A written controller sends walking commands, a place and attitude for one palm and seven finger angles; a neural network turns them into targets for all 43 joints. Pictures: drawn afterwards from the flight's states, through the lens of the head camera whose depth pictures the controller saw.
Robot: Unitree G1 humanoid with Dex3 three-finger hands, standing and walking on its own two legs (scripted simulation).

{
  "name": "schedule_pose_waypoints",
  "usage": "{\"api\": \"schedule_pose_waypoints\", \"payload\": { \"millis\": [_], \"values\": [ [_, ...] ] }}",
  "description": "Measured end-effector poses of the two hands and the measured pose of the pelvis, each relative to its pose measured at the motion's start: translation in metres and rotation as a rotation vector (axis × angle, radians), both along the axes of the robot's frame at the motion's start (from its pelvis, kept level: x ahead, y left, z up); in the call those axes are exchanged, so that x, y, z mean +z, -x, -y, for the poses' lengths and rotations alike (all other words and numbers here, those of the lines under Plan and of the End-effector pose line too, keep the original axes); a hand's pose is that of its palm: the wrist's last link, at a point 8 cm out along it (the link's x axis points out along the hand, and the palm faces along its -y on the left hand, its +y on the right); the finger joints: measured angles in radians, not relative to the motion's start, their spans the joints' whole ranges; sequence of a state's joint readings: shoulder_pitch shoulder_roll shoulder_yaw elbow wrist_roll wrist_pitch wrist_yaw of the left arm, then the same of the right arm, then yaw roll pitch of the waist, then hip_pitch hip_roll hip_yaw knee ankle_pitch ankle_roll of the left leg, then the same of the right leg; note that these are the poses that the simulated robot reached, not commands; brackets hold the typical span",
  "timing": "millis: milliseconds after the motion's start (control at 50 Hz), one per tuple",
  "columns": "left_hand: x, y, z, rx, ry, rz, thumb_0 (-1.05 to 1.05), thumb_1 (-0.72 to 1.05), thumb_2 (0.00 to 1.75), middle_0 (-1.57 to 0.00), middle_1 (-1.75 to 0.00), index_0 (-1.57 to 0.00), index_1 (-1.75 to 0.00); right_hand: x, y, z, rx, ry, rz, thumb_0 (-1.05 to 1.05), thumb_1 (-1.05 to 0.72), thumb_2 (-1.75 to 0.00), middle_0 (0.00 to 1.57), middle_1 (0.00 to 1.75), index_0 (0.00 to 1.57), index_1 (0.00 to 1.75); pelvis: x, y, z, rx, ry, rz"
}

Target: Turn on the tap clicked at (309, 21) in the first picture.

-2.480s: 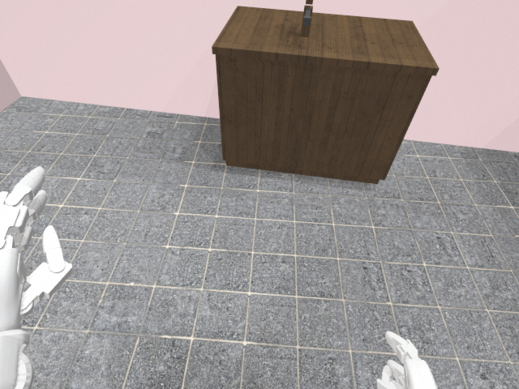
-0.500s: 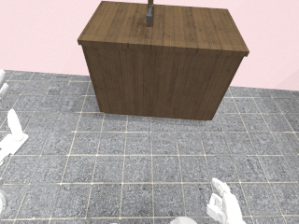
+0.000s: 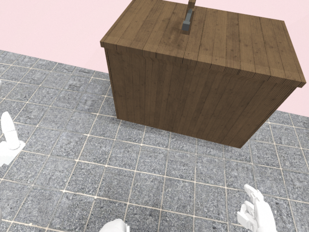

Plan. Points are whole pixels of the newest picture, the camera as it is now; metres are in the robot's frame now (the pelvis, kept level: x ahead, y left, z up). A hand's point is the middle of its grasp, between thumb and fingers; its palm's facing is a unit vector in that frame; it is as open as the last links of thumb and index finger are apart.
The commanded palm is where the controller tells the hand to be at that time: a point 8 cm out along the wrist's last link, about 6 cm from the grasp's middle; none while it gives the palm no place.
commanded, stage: turn to face it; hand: left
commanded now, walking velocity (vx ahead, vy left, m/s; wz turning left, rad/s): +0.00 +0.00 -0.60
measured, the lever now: (185, 25) +0.86 -0.07 +0.08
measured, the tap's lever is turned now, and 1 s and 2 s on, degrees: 0 0 0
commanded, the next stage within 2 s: take the last steps up to it in 0.90 s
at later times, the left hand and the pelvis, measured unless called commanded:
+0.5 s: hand (100, 107) +0.30 +0.13 +0.20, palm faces +0.19 -0.88 -0.44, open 7.4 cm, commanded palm +0.25 +0.19 +0.20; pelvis +0.03 -0.04 +0.02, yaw -13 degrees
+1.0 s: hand (143, 122) +0.28 +0.05 +0.19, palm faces -0.05 -0.88 -0.46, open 7.4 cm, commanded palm +0.24 +0.13 +0.20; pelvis -0.03 -0.04 +0.01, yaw -28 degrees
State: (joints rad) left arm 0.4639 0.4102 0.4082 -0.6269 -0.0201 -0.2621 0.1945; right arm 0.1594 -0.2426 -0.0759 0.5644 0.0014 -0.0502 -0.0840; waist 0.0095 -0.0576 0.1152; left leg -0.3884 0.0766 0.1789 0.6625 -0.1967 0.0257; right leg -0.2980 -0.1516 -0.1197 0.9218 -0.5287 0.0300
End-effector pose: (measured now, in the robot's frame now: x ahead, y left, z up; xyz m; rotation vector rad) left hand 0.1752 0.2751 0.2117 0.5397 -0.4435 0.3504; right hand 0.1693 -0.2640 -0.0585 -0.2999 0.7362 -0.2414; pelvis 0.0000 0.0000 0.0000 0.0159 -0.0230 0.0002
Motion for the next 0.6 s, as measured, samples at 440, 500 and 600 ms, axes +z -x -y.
{"api": "schedule_pose_waypoints", "payload": {
  "millis": [440,500,600],
  "values": [
    [-0.002,-0.089,0.087,-0.136,0.044,-0.160,0.02,0.89,0.90,-0.21,-0.30,-0.21,-0.30,-0.018,0.007,0.029,-0.087,-0.175,-0.044,0.01,-0.90,-0.90,0.20,0.30,0.20,0.30,0.015,-0.034,0.044,-0.193,-0.020,-0.022],
    [0.004,-0.095,0.096,-0.208,0.020,-0.143,0.02,0.89,0.90,-0.21,-0.30,-0.21,-0.30,-0.008,0.031,0.050,-0.164,-0.123,-0.057,0.01,-0.90,-0.90,0.20,0.30,0.20,0.30,0.018,-0.033,0.043,-0.229,-0.024,-0.033],
    [0.009,-0.100,0.096,-0.297,0.005,-0.086,0.01,0.88,0.90,-0.22,-0.30,-0.21,-0.30,0.007,0.065,0.066,-0.263,-0.049,-0.052,0.01,-0.91,-0.90,0.20,0.30,0.19,0.30,0.015,-0.030,0.033,-0.285,-0.006,-0.037]
  ]
}}
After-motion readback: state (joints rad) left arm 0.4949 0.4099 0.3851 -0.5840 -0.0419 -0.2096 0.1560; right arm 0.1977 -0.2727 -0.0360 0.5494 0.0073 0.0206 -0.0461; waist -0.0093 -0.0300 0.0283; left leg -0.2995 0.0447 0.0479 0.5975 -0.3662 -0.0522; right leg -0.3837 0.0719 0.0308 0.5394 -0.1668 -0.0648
